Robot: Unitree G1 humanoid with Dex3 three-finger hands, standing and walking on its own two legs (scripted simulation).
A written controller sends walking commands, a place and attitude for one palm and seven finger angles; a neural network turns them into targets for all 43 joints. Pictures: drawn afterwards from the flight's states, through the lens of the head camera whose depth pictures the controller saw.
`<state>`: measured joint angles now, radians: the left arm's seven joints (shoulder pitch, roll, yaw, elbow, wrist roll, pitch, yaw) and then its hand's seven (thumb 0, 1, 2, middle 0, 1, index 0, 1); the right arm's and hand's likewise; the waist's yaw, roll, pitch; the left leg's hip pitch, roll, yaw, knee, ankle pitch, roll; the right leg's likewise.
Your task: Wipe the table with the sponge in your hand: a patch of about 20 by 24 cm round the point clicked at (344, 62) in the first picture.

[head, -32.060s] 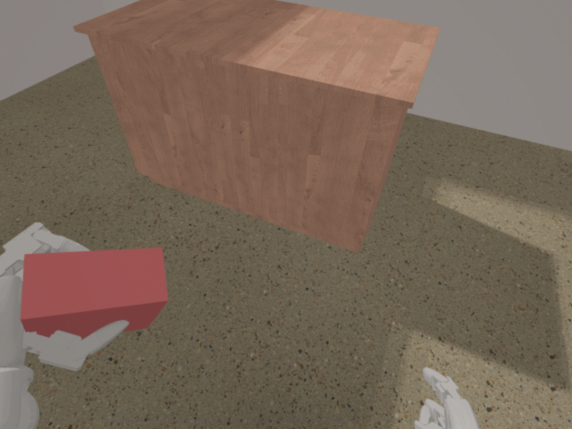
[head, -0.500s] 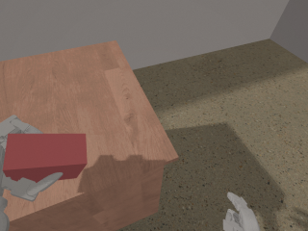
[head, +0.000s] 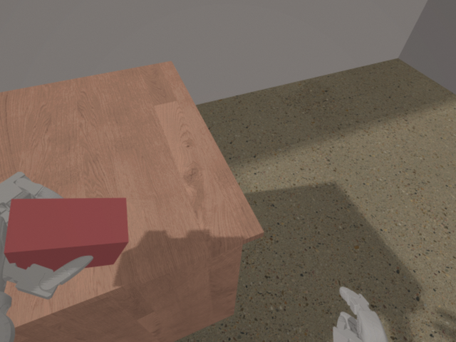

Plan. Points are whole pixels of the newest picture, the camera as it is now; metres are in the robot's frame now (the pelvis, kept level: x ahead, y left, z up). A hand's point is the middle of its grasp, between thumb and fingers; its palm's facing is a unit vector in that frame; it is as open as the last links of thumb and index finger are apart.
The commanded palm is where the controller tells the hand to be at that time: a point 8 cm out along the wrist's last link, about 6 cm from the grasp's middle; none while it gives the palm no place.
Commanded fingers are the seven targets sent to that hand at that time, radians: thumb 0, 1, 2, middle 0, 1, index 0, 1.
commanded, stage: shuffle to correct the standing spot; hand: left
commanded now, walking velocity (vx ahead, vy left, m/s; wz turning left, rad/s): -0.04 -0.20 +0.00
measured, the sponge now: (87, 236) +0.23 +0.20 +0.14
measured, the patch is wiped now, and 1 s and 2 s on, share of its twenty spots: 0.00 0.00 0.00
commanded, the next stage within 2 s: come to a stop and stand still in 0.14 s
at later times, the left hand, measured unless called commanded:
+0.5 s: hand (36, 229) +0.22 +0.25 +0.16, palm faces +0.32 -0.84 -0.43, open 9.9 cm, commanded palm +0.15 +0.29 +0.18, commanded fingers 0.00 0.10 1.30 -1.20 -1.60 -1.20 -1.60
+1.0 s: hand out of the picture +0.21 +0.32 +0.16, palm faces +0.38 -0.86 -0.36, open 9.9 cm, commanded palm +0.15 +0.36 +0.18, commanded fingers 0.00 0.10 1.30 -1.20 -1.60 -1.20 -1.60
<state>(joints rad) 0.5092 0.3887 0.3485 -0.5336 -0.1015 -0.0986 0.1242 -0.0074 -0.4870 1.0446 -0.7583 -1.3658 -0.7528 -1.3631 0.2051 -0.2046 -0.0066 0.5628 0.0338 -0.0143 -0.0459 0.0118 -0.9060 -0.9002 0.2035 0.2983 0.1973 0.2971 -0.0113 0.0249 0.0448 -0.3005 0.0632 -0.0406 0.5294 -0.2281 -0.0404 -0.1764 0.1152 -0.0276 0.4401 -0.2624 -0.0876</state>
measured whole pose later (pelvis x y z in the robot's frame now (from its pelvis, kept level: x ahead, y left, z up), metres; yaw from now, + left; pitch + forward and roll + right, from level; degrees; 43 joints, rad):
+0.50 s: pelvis -0.02 +0.02 +0.00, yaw -2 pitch +0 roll -1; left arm 0.39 0.38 0.40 -0.43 -0.06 -0.17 0.06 -0.01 -0.49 1.04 -0.76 -1.36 -0.75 -1.36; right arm 0.19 -0.26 -0.04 0.53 0.03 -0.12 0.00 0.01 -0.91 -0.90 0.20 0.30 0.20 0.30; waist 0.00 0.02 0.07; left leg -0.33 0.06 0.03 0.54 -0.21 -0.01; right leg -0.24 0.09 0.01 0.51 -0.26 -0.06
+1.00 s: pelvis -0.01 +0.08 +0.00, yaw +0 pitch -1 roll -2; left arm 0.40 0.35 0.33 -0.44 0.00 -0.21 0.10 -0.01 -0.49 1.05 -0.76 -1.36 -0.76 -1.36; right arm 0.22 -0.15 0.06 0.58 0.00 -0.15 -0.02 0.01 -0.90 -0.90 0.21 0.30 0.20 0.30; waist 0.02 -0.03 0.03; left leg -0.27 -0.04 0.04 0.45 -0.17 0.07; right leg -0.17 0.01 0.02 0.39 -0.22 0.02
